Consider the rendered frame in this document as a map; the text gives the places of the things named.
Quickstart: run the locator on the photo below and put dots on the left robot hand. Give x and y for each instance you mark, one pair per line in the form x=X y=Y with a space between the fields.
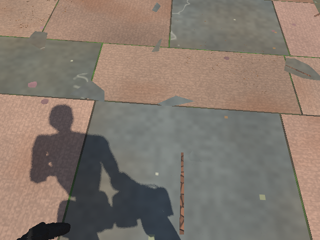
x=43 y=231

